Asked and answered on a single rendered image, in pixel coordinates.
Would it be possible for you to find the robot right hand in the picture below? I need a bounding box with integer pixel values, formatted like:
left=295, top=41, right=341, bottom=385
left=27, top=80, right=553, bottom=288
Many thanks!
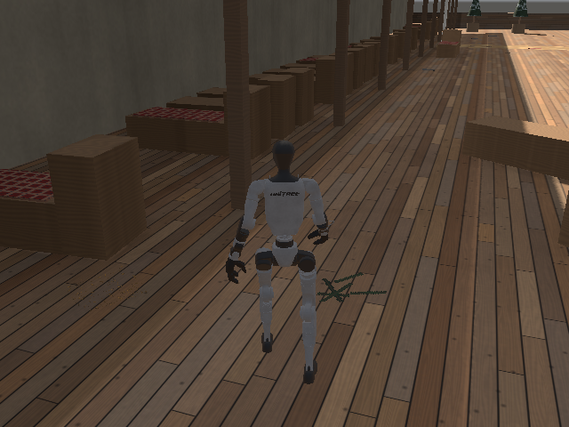
left=308, top=230, right=328, bottom=245

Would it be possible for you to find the right robot upper arm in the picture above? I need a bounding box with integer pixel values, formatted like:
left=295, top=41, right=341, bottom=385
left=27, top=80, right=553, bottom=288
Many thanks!
left=302, top=178, right=326, bottom=225

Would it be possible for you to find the left robot forearm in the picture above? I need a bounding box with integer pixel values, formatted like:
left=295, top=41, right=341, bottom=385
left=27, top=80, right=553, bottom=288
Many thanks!
left=228, top=216, right=250, bottom=261

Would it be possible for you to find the robot left hand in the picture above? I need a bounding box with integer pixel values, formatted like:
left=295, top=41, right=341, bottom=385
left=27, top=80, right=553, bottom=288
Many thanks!
left=226, top=258, right=246, bottom=284

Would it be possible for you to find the left robot foot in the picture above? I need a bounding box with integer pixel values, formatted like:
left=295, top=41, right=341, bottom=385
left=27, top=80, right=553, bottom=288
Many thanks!
left=261, top=333, right=273, bottom=353

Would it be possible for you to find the robot foot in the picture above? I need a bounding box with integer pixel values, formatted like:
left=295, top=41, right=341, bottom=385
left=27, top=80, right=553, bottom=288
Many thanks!
left=261, top=333, right=273, bottom=353
left=303, top=360, right=317, bottom=384

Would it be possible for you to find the right robot foot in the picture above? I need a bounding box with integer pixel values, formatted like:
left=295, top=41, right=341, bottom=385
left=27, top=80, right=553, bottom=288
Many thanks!
left=303, top=360, right=317, bottom=384

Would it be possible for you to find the right robot forearm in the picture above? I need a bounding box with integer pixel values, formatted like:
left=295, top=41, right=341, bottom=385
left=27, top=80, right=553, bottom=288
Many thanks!
left=317, top=212, right=329, bottom=236

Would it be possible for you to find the left robot upper arm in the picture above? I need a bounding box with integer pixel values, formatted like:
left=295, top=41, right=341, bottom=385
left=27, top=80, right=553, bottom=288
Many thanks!
left=241, top=179, right=266, bottom=230

